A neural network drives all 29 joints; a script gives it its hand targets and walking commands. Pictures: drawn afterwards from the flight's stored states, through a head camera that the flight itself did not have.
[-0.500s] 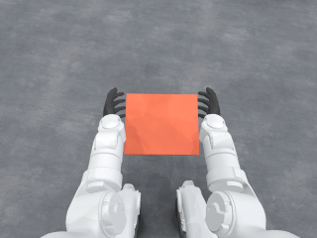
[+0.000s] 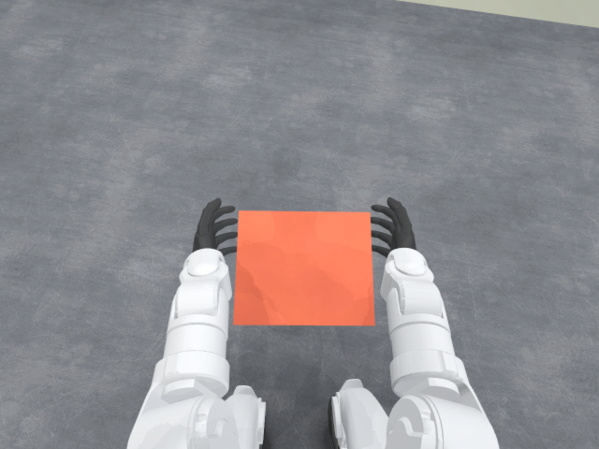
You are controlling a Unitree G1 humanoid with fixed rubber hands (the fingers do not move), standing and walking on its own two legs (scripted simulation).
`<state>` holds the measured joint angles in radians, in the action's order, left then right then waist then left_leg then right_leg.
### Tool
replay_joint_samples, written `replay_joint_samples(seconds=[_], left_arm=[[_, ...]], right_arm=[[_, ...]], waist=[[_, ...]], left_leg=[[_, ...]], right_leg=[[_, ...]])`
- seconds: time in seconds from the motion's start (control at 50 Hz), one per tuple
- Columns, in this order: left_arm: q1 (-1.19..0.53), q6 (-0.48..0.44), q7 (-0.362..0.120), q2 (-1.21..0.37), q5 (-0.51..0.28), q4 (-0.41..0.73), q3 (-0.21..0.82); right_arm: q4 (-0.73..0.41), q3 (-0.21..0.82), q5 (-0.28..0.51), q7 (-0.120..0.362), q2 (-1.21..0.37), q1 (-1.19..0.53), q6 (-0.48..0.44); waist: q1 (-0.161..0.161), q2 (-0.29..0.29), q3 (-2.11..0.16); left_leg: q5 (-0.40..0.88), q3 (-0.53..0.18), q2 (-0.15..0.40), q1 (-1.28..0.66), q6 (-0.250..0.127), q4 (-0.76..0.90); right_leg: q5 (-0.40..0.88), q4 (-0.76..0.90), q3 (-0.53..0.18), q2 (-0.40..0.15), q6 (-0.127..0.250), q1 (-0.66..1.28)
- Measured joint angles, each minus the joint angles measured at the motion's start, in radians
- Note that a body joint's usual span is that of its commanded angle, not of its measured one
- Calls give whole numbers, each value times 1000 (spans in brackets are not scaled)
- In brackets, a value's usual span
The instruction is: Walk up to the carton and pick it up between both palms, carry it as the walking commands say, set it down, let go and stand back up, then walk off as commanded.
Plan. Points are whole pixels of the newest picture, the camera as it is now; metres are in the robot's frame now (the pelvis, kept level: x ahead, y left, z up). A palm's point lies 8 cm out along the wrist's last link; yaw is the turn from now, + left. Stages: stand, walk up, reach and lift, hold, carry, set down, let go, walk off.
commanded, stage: reach and lift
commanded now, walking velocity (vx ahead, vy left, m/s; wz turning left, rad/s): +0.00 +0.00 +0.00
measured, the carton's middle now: (302, 273) +0.37 -0.01 -0.12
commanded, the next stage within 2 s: none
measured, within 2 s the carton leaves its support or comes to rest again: neither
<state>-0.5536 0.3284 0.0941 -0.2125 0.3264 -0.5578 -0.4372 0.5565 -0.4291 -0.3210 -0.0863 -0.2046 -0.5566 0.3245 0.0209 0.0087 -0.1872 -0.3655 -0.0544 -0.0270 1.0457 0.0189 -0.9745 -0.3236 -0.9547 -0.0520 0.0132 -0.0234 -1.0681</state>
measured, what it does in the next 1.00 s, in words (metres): rises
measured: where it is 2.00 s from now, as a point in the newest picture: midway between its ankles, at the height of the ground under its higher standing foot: outside the picture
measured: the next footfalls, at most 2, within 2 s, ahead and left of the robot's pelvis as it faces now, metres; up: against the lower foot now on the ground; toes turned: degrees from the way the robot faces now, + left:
none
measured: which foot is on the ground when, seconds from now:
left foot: down 0.00-1.00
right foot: down 0.00-1.00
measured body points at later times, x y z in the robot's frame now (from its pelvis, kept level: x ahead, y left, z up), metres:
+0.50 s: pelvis +0.02 +0.00 +0.05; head +0.09 -0.01 +0.50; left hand +0.37 +0.13 +0.04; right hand +0.37 -0.15 +0.03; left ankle +0.04 +0.13 -0.67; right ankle +0.06 -0.13 -0.67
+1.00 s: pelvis +0.03 +0.00 +0.07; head +0.01 -0.01 +0.52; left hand +0.35 +0.13 +0.10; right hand +0.35 -0.15 +0.10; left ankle +0.04 +0.13 -0.67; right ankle +0.06 -0.13 -0.67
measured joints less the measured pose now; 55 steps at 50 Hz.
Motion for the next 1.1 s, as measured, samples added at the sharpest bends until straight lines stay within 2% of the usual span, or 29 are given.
replay_joint_samples(seconds=[0.18,0.6,0.84,1.1], left_arm=[[52,21,-22,-17,11,53,14],[120,115,-54,4,18,68,85],[151,207,-60,16,7,99,121],[182,337,-53,28,-16,169,176]], right_arm=[[-45,0,-17,33,-12,43,20],[-91,54,-18,48,-1,131,119],[-120,99,-5,50,11,162,211],[-194,162,14,42,24,195,348]], waist=[[-2,-1,37],[-5,-1,108],[-2,4,152],[6,9,185]], left_leg=[[40,2,1,-141,-2,121],[118,-7,8,-521,-2,379],[144,-17,11,-738,-3,486],[150,-22,15,-917,-6,547]], right_leg=[[37,115,-4,-4,1,139],[106,363,3,-10,7,517],[129,471,11,-13,10,737],[140,543,16,-13,9,923]])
